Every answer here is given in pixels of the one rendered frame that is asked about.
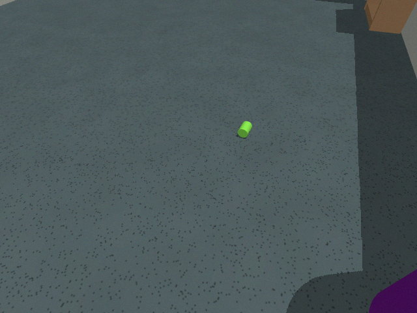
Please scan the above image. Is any bookshelf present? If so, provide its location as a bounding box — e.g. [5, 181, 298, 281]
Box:
[364, 0, 417, 34]

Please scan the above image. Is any can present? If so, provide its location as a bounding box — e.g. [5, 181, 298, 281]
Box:
[238, 121, 252, 138]

